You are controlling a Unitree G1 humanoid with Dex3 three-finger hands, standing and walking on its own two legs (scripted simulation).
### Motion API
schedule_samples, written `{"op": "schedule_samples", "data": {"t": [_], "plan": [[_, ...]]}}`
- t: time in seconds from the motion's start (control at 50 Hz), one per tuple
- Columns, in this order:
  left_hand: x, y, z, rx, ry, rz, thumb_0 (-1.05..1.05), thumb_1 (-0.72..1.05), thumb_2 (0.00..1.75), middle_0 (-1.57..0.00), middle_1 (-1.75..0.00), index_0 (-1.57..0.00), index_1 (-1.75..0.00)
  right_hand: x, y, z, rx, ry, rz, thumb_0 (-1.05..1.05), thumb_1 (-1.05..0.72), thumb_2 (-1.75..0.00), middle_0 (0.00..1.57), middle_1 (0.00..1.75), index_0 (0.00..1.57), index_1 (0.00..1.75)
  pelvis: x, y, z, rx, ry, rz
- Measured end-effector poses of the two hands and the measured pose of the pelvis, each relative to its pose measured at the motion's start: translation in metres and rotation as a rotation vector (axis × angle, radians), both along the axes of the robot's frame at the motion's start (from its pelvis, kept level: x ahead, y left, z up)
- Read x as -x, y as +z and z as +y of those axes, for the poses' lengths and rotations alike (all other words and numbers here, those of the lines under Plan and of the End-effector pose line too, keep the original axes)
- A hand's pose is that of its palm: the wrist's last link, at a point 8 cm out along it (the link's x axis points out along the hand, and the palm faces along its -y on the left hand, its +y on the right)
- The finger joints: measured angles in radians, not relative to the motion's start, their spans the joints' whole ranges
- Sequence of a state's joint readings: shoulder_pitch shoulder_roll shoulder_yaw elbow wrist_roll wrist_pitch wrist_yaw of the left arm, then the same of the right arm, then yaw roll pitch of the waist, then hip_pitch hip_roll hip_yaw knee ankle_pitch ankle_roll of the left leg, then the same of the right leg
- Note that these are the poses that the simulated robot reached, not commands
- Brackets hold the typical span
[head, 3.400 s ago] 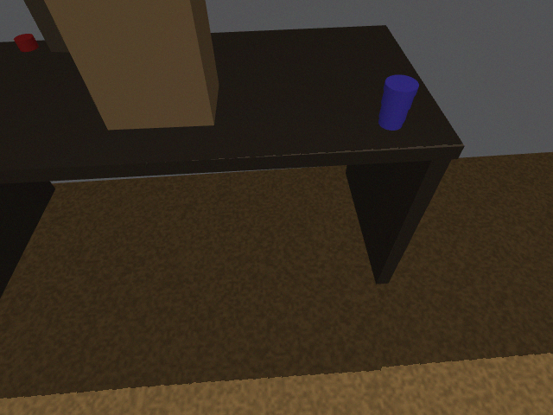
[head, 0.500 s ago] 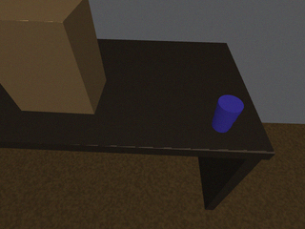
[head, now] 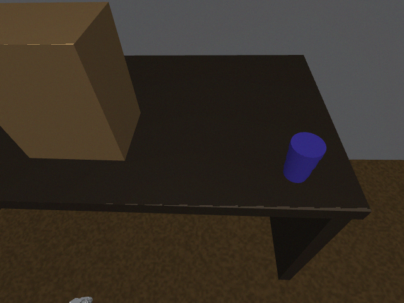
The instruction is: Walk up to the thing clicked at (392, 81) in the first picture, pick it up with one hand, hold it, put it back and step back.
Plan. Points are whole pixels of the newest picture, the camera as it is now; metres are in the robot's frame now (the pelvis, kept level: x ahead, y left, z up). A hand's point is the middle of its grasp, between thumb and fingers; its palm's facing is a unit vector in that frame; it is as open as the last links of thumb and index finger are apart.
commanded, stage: walk up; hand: right
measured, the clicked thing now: (301, 159) +0.42 -0.20 +0.01
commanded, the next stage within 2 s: stand in 0.70 s
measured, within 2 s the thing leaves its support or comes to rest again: neither
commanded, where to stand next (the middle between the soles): +0.03 +0.02 m, yaw -2 degrees
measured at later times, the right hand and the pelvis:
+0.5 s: hand out of the picture +0.06 -0.26 -0.16, palm faces +0.00 +0.95 -0.31, open 7.3 cm; pelvis +0.00 +0.00 +0.00, yaw +0 degrees
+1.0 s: hand out of the picture +0.08 -0.26 -0.16, palm faces -0.02 +0.95 -0.33, open 7.3 cm; pelvis +0.01 -0.01 +0.00, yaw +0 degrees
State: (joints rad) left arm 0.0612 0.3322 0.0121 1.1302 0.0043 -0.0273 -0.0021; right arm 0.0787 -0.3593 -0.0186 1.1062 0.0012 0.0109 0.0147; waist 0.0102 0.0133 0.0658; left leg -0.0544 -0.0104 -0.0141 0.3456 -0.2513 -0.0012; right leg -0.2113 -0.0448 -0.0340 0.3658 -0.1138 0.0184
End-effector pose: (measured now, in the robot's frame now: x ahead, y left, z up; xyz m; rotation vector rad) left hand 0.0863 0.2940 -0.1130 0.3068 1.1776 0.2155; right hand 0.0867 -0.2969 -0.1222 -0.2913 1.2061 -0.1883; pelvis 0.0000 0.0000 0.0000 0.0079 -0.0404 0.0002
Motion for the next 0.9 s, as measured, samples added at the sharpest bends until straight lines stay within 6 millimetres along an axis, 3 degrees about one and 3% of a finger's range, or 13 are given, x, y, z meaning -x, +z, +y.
{"op": "schedule_samples", "data": {"t": [0.2,0.46,0.9], "plan": [[-0.016,0.001,-0.005,0.007,-0.025,-0.017,0.01,0.91,0.90,-0.20,-0.30,-0.21,-0.30,0.019,0.001,-0.006,0.014,-0.033,0.030,0.01,-0.91,-0.90,0.20,0.30,0.21,0.30,0.000,0.001,-0.001,-0.002,-0.006,-0.004],[-0.004,0.001,-0.003,-0.005,-0.014,0.014,0.01,0.91,0.90,-0.20,-0.30,-0.21,-0.30,0.031,-0.005,-0.004,-0.004,-0.033,0.060,0.01,-0.91,-0.90,0.20,0.30,0.21,0.30,0.001,0.000,-0.003,0.000,-0.008,-0.003],[0.001,-0.003,-0.006,0.009,-0.008,0.034,0.01,0.91,0.90,-0.20,-0.30,-0.21,-0.30,0.013,0.000,-0.004,0.004,-0.005,0.025,0.00,-0.91,-0.90,0.20,0.30,0.21,0.30,-0.009,0.001,-0.007,-0.001,-0.002,0.000]]}}
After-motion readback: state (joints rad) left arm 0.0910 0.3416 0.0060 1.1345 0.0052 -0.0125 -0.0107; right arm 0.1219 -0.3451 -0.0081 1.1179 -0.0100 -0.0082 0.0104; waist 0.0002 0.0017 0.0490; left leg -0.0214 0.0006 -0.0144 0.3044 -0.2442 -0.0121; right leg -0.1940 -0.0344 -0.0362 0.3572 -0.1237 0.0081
